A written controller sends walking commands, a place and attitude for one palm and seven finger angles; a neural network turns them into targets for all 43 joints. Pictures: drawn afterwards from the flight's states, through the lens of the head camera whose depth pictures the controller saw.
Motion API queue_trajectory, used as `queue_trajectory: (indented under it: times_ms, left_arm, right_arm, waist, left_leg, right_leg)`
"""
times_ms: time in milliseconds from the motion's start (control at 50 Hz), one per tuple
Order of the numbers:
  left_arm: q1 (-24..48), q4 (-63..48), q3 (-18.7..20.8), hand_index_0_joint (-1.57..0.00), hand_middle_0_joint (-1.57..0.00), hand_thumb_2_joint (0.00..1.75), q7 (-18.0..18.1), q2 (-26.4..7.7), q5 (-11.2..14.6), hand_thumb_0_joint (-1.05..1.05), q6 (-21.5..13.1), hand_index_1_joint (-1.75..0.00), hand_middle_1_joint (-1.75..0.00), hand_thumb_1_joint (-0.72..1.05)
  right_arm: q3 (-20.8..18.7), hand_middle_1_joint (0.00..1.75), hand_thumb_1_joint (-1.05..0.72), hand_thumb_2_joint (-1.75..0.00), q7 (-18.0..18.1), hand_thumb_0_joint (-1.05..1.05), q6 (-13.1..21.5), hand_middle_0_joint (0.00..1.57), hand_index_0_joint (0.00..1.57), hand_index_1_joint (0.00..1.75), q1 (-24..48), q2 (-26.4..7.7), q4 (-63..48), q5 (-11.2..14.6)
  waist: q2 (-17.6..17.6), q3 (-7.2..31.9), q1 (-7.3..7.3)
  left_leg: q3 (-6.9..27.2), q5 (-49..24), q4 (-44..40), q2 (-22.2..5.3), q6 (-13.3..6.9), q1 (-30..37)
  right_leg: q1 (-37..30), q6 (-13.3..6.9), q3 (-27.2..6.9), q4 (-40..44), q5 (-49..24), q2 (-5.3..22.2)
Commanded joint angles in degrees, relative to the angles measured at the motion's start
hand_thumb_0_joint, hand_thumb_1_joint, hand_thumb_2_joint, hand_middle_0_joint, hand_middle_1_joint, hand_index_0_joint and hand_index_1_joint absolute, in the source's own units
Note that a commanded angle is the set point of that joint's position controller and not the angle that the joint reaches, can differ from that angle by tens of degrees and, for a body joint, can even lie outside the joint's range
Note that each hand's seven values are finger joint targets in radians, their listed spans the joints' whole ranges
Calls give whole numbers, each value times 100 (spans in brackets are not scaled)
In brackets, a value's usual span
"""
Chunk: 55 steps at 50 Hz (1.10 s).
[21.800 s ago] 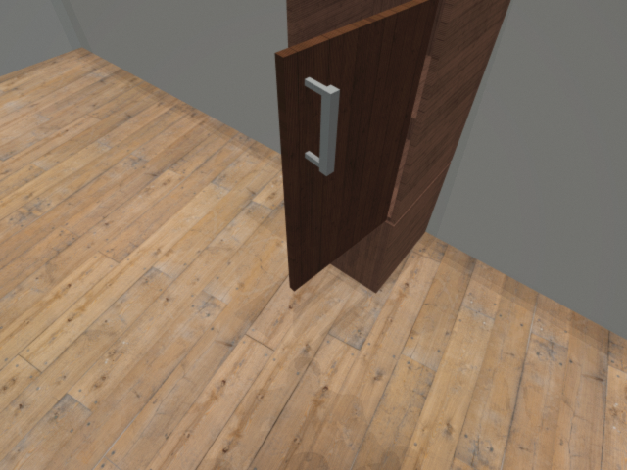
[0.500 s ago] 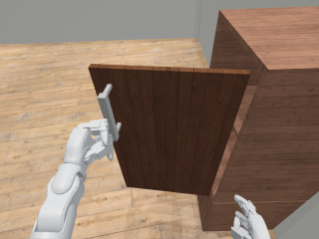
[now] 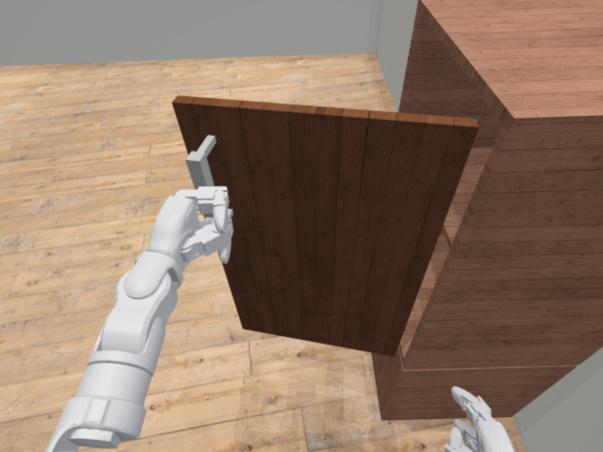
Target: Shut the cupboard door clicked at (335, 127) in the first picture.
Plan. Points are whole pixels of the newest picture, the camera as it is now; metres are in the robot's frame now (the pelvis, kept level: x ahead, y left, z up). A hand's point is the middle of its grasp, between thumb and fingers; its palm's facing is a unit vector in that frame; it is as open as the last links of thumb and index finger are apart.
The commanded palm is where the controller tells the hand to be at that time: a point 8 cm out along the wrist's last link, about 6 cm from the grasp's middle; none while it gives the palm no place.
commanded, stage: push the door shut along its arc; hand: left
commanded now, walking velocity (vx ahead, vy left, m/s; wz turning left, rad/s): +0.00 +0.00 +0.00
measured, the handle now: (214, 191) +0.42 +0.15 +0.14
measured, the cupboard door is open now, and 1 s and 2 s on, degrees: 77 63 45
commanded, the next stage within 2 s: pull the fist back off the door in 1.36 s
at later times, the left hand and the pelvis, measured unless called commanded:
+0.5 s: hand (264, 199) +0.41 +0.08 +0.14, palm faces -0.33 -0.94 -0.09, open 3.1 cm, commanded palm +0.42 +0.12 +0.14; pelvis -0.01 +0.00 +0.00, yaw +0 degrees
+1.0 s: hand (281, 179) +0.45 +0.06 +0.14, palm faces -0.43 -0.90 -0.05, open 2.9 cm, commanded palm +0.47 +0.10 +0.14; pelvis -0.01 +0.00 -0.01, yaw -2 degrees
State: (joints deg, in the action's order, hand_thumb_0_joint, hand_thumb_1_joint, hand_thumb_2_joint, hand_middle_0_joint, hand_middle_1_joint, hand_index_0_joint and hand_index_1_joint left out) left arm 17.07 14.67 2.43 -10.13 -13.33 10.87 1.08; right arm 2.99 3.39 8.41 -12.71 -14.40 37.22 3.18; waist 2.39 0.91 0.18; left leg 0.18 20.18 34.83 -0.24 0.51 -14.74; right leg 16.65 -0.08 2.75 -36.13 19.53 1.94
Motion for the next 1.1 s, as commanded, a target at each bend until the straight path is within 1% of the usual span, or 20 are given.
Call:
queue_trajectory:
  times_ms: [0,80,140,180,260,280,340,420,480,520,580,640,680,700,760,820,900,960,1020,1080]
  left_arm:
    - [3373,-981,-6,-130,-130,90,-213,-526,143,0,-546,-150,-150,90]
    - [3979,-283,-50,-130,-130,90,-345,-522,205,0,-608,-150,-150,90]
    - [4409,83,-205,-130,-130,90,-470,-335,235,0,-703,-150,-150,90]
    - [4558,338,59,-130,-130,90,-482,-667,196,0,-782,-150,-150,90]
    - [5091,1039,-41,-130,-130,90,-622,-473,230,0,-913,-150,-150,90]
    - [5104,1212,73,-130,-130,90,-634,-637,224,0,-956,-150,-150,90]
    - [5338,1405,-114,-130,-130,90,-729,-393,203,0,-1090,-150,-150,90]
    - [5646,1747,-69,-130,-130,90,-740,-443,141,0,-1201,-150,-150,90]
    - [5648,2225,477,-130,-130,90,-733,-977,187,0,-1223,-150,-150,90]
    - [5871,2553,592,-130,-130,90,-741,-1046,189,0,-1241,-150,-150,90]
    - [5875,2878,1042,-130,-130,90,-697,-1630,37,0,-1364,-150,-150,90]
    - [5874,2877,1233,-130,-130,90,-793,-1880,-71,0,-1512,-150,-150,90]
    - [5848,3012,1216,-130,-130,90,-904,-1932,-92,0,-1548,-150,-150,90]
    - [5977,3069,1010,-130,-130,90,-984,-1678,-75,0,-1537,-150,-150,90]
    - [6297,3094,1080,-130,-130,90,-1148,-1832,-32,0,-1535,-150,-150,90]
    - [6480,3016,816,-130,-130,90,-1317,-1538,21,0,-1519,-150,-150,90]
    - [6913,3345,676,-130,-130,90,-1425,-1471,50,0,-1456,-150,-150,90]
    - [7255,3230,515,-130,-130,90,-1497,-1306,56,0,-1493,-150,-150,90]
    - [7490,3253,152,-130,-130,90,-1552,-908,62,0,-1504,-150,-150,90]
    - [7808,3412,-47,-130,-130,90,-1508,-636,113,0,-1481,-150,-150,90]
  right_arm:
    - [-214,30,-90,-90,96,0,325,20,20,30,607,-641,-806,28]
    - [-216,30,-90,-90,135,0,290,20,20,30,503,-701,-670,43]
    - [-215,30,-90,-90,124,0,300,20,20,30,466,-698,-629,48]
    - [-241,30,-90,-90,119,0,294,20,20,30,354,-749,-571,12]
    - [-249,30,-90,-90,89,0,263,20,20,30,241,-757,-509,20]
    - [-258,30,-90,-90,95,0,255,20,20,30,173,-796,-466,5]
    - [-272,30,-90,-90,43,0,280,20,20,30,92,-784,-484,5]
    - [-315,30,-90,-90,3,0,263,20,20,30,-111,-814,-424,-26]
    - [-335,30,-90,-90,24,0,217,20,20,30,-252,-894,-365,-71]
    - [-332,30,-90,-90,21,0,183,20,20,30,-352,-891,-347,-68]
    - [-354,30,-90,-90,12,0,138,20,20,30,-522,-928,-345,-119]
    - [-396,30,-90,-90,-17,0,126,20,20,30,-624,-927,-440,-138]
    - [-423,30,-90,-90,-5,0,72,20,20,30,-739,-947,-449,-135]
    - [-427,30,-90,-90,-14,0,83,20,20,30,-744,-933,-462,-125]
    - [-475,30,-90,-90,-5,0,99,20,20,30,-877,-993,-409,-125]
    - [-505,30,-90,-90,26,0,130,20,20,30,-944,-988,-391,-132]
    - [-509,30,-90,-90,64,0,144,20,20,30,-1100,-1036,-209,-152]
    - [-529,30,-90,-90,61,0,238,20,20,30,-1156,-1032,-128,-176]
    - [-529,30,-90,-90,49,0,288,20,20,30,-1186,-1018,-55,-202]
    - [-537,30,-90,-90,76,0,333,20,20,30,-1276,-1024,96,-240]
  waist:
    - [-190,1315,-407]
    - [-354,1361,-515]
    - [-197,1553,-555]
    - [-229,1707,-529]
    - [-395,1639,-638]
    - [-524,1597,-619]
    - [-163,1771,-629]
    - [-196,1847,-690]
    - [-584,1863,-609]
    - [-779,1778,-676]
    - [-703,1898,-581]
    - [-357,2294,-548]
    - [-554,2273,-606]
    - [-526,2156,-699]
    - [-458,2142,-778]
    - [-366,2316,-868]
    - [-471,1996,-1048]
    - [-145,2252,-1101]
    - [31,2327,-1180]
    - [-166,2188,-1323]
  left_leg:
    - [10,-1246,-429,44,-242,657]
    - [82,-1107,-437,52,-239,614]
    - [99,-1202,-401,82,-232,670]
    - [112,-1297,-372,77,-235,683]
    - [102,-1197,-332,107,-238,513]
    - [116,-1185,-336,98,-245,445]
    - [122,-1392,-274,121,-227,570]
    - [139,-1438,-222,108,-221,571]
    - [104,-1301,-238,116,-244,276]
    - [28,-1189,-234,130,-265,24]
    - [-35,-1205,-205,128,-274,-185]
    - [-136,-1491,-96,144,-273,-172]
    - [-158,-1474,-84,128,-282,-292]
    - [-189,-1422,-77,136,-293,-304]
    - [-197,-1270,-37,139,-301,-368]
    - [-194,-1420,16,146,-319,-119]
    - [-168,-1122,19,146,-327,-267]
    - [-117,-1212,89,162,-322,-21]
    - [-43,-1319,140,158,-300,227]
    - [11,-1162,150,134,-315,252]
  right_leg:
    - [42,-98,-7,555,-1388,-103]
    - [136,-112,13,550,-1230,-107]
    - [206,-148,15,468,-1353,-106]
    - [140,-149,-1,441,-1441,-84]
    - [326,-156,6,375,-1424,-113]
    - [281,-157,3,384,-1382,-109]
    - [417,-196,10,260,-1569,-111]
    - [554,-194,23,187,-1584,-132]
    - [347,-173,-13,217,-1528,-133]
    - [347,-148,-43,202,-1524,-144]
    - [157,-135,-122,157,-1591,-118]
    - [-59,-149,-206,49,-2098,-127]
    - [-126,-125,-196,53,-2150,-131]
    - [20,-113,-204,84,-2184,-164]
    - [112,-98,-238,129,-2073,-177]
    - [239,-96,-186,122,-2198,-214]
    - [561,-78,-159,199,-1855,-242]
    - [755,-112,-135,137,-1827,-244]
    - [1082,-134,-58,67,-1737,-257]
    - [1365,-113,2,75,-1448,-262]
